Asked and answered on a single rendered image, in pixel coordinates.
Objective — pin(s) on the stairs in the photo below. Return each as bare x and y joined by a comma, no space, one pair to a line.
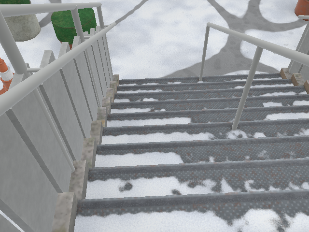
169,160

